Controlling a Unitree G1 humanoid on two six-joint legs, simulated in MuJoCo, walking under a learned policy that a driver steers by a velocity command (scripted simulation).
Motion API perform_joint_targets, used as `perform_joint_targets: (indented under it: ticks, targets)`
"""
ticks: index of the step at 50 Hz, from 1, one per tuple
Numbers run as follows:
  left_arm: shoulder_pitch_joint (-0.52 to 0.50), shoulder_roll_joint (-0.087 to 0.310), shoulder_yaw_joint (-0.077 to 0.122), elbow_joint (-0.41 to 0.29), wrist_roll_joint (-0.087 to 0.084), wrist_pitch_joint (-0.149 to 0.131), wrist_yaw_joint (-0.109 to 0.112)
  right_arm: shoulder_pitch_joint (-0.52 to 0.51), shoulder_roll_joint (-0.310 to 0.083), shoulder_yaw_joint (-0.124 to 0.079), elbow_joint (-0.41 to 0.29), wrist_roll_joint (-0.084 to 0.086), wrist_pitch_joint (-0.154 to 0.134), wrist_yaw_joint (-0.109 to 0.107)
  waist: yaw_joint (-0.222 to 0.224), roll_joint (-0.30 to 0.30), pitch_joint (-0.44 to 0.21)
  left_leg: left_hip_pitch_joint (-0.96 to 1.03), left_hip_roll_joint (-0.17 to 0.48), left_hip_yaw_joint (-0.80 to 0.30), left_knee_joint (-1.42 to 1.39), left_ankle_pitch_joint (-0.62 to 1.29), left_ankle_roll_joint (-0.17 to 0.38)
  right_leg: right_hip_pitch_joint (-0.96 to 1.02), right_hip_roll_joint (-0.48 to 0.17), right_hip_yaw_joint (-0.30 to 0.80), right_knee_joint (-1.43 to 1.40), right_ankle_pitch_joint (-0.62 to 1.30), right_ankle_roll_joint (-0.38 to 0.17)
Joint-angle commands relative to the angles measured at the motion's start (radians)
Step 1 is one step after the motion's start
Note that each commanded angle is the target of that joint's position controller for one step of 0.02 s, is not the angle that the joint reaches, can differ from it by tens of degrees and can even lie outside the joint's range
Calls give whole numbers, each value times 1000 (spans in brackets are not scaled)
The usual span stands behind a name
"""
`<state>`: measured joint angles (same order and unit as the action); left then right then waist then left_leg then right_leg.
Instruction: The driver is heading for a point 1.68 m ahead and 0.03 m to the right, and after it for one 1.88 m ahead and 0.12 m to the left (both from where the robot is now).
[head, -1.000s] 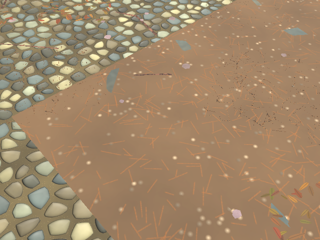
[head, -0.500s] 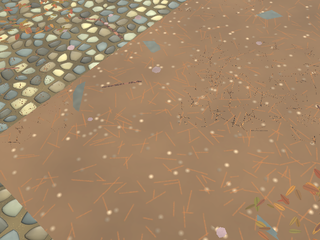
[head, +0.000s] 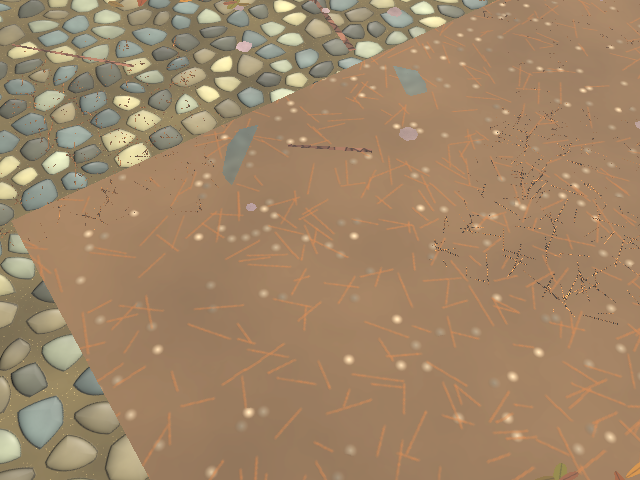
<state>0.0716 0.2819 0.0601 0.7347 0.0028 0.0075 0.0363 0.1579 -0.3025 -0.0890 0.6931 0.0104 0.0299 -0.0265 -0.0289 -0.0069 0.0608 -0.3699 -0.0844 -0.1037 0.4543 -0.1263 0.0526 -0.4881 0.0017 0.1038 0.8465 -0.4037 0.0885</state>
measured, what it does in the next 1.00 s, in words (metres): walks ahead: right foot, then left foot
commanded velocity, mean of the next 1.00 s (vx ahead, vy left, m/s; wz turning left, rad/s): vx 0.21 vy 0.00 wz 0.06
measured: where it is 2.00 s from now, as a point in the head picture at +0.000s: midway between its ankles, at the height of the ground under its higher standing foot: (350, 337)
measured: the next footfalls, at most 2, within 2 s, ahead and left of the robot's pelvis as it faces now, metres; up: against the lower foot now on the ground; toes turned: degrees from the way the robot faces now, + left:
right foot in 0.14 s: +0.08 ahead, -0.15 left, +0.00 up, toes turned +10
left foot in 0.52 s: +0.00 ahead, +0.09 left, +0.00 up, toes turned +13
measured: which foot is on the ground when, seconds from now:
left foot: down 0.00-0.14, up 0.16-0.50, down 0.52-1.00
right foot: up 0.00-0.12, down 0.14-0.52, up 0.54-0.96, down 0.98-1.00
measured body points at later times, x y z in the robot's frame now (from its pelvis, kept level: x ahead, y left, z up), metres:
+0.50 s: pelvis +0.02 -0.03 +0.00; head +0.04 -0.02 +0.45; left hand +0.05 +0.27 -0.11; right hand +0.23 -0.24 -0.10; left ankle -0.04 +0.09 -0.73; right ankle +0.04 -0.16 -0.74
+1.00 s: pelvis +0.21 -0.03 -0.03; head +0.25 -0.03 +0.42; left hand +0.43 +0.21 -0.11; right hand +0.20 -0.32 -0.15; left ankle -0.03 +0.09 -0.71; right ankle +0.33 -0.12 -0.74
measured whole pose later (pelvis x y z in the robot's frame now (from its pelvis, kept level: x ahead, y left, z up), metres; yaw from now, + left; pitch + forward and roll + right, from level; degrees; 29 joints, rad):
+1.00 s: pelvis +0.21 -0.03 -0.03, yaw +0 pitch +2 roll +0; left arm 0.07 0.29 0.06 0.62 -0.03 -0.04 -0.06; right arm 0.40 -0.29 -0.07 0.84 0.01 -0.05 -0.02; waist -0.05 -0.01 0.06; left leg 0.07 0.09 0.19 0.59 -0.50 -0.04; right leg -0.55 0.03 -0.06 0.63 -0.11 -0.11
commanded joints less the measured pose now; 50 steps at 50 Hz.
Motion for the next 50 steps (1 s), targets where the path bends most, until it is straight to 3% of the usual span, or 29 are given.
perform_joint_targets:
  ticks: [1, 4, 6, 7, 8, 9, 10, 12, 14, 16, 18, 21, 23, 25, 26, 27, 28, 29, 30, 32, 34, 39, 41, 44, 46, 47, 48, 49, 50]
  targets:
    - [62, 82, 23, -42, -5, -7, -2, -37, -168, -45, -82, 0, -1, -10, 20, 154, -196, 96, 217, -271, -121, 81, 173, 106, 34, -31, -86, 58, 4]
    - [75, 89, 30, -47, -8, -23, -15, -51, -160, -41, -92, 3, 9, -9, 24, 177, -181, 102, 208, -335, -91, 16, 143, 149, 41, -31, -225, 82, -20]
    - [137, 99, 41, -29, -6, -35, -22, -57, -141, -34, -99, 13, 18, -14, 61, 166, -175, 53, 159, -326, -25, -22, 88, 281, 23, -44, -435, 204, -57]
    - [171, 168, 59, -31, 11, -34, -17, -26, -96, -21, -103, 7, 19, -15, 51, 44, -186, -51, 91, -252, 124, -193, 30, 382, -154, 107, -511, 203, -120]
    - [146, 257, 77, -31, 41, -23, -16, -24, -75, -19, -141, 11, 9, -12, 8, -282, -126, -257, -77, -41, 328, -446, -26, 369, -354, 385, -587, 309, -281]
    - [97, 200, 62, -70, 61, -30, -14, 0, -156, -43, -123, -7, -5, -8, 16, -247, -130, -255, -8, -72, 580, -488, -63, 309, -427, 445, -595, 351, -366]
    - [37, 144, 46, -92, 51, -33, -6, 26, -194, -60, -96, 5, -2, -3, -9, -163, -117, -243, 8, -73, 683, -420, -73, 283, -375, 334, -571, 365, -339]
    - [-3, 106, 35, -100, 14, -32, 1, 63, -152, -55, -57, 0, 18, -10, -13, -109, -91, -257, 18, -48, 777, -310, -108, 298, -266, 172, -537, 366, -269]
    - [37, 105, 29, -88, 8, -24, 6, 39, -98, -37, -70, 5, 23, -7, 11, -112, -79, -244, 11, -15, 768, -276, -131, 302, -227, 89, -533, 442, -278]
    - [88, 112, 31, -76, 12, -17, 10, -11, -73, -23, -96, 11, 18, -7, 45, -140, -95, -247, 23, 5, 646, -274, -146, 384, -229, 70, -520, 487, -299]
    - [101, 129, 37, -70, 7, -13, 8, -35, -52, -8, -110, 3, 16, -2, 59, -164, -123, -177, 53, 26, 499, -301, -149, 419, -243, 59, -503, 508, -306]
    - [138, 169, 48, -54, -12, -9, -6, -49, -41, 9, -115, 7, 11, 16, 88, -208, -119, -15, 65, 121, 277, -338, -119, 335, -242, 71, -573, 118, -304]
    - [148, 178, 47, -42, -25, -9, -15, -8, -58, 6, -89, 10, 0, 26, 69, -193, -79, 99, 50, 154, 102, -250, -76, 263, -244, 89, -584, -25, -296]
    - [164, 145, 30, -23, -34, -13, -26, 86, -60, 1, -39, 10, -17, 28, 13, -133, -53, 325, 46, 148, -106, -142, -13, 124, -204, 78, -532, -42, -250]
    - [137, 78, 7, -30, -19, -26, -36, 187, -84, -4, -14, 7, -25, 20, -32, -58, -101, 516, 159, 5, -123, -151, 19, -10, -146, 25, -383, -44, -187]
    - [111, -7, -17, -78, 2, -50, -50, 266, -194, -29, -2, -8, -27, 10, -40, 211, -156, 643, 391, -281, -128, -152, 111, -228, -12, -143, -86, -147, -102]
    - [15, 92, 9, -116, -28, -64, -43, 295, -227, -44, 8, -27, -47, 18, -103, 214, -71, 493, 507, -444, -240, -304, 244, -339, -24, -79, 87, -214, -89]
    - [7, 146, 31, -110, -49, -66, -39, 250, -158, -25, 5, -27, -72, 18, -80, 153, 12, 451, 469, -407, -280, -443, 235, -384, -51, -7, 187, -135, -101]
    - [46, 140, 36, -87, -52, -62, -40, 194, -114, -10, 7, -18, -91, 15, -43, 180, 49, 444, 416, -327, -300, -464, 186, -415, -58, 14, 214, -43, -111]
    - [83, 130, 41, -60, -37, -60, -40, 145, -70, 3, 7, -9, -110, 12, -17, 172, 70, 431, 367, -176, -331, -275, 127, -413, -70, 43, 213, 112, -105]
    - [102, 88, 33, -45, -34, -65, -48, 149, -53, 4, 13, -24, -121, 10, -7, 131, 41, 414, 331, -45, -332, -72, 106, -377, -59, 22, 221, 228, -88]
    - [13, 37, 7, -93, -26, -61, -72, 159, -88, -5, 33, -18, -125, 8, -36, 99, 53, 330, 307, 146, -350, 94, 101, -263, -75, -67, -23, 414, -59]
    - [-46, 23, -4, -126, -24, -63, -87, 194, -113, -12, 54, -9, -122, 6, -58, 84, 79, 336, 331, 176, -357, 112, 102, -238, -77, -103, -109, 425, -79]
    - [-85, 36, -6, -165, -29, -65, -107, 220, -138, -19, 79, 5, -110, 8, -54, 74, 89, 418, 362, 214, -310, 232, 89, -219, -64, -142, -197, 361, -130]
    - [-56, 67, 8, -179, -29, -61, -113, 213, -167, -25, 81, 6, -98, 6, -14, 104, 29, 463, 367, 250, -187, 605, 69, -115, -9, -196, -213, 276, -175]
    - [15, 97, 24, -170, -29, -56, -111, 208, -184, -29, 80, 6, -91, 2, 31, 125, -34, 474, 362, 268, -67, 802, 55, -11, 32, -223, -206, 233, -199]
    - [156, 142, 49, -140, -32, -51, -104, 198, -192, -29, 76, 8, -83, -2, 114, 121, -121, 427, 340, 294, 123, 900, 33, 189, 78, -238, -239, 248, -231]
    - [311, 201, 81, -106, -35, -41, -86, 206, -182, -20, 65, 7, -88, -6, 193, 82, -204, 241, 305, 299, 365, 781, -2, 479, 73, -169, -262, 269, -271]
    - [380, 316, 104, -94, -34, -38, -66, 279, -50, 22, 8, -26, -108, 5, 136, -191, -321, -200, 155, 277, 785, -43, -69, 871, -206, 334, -303, 130, -430]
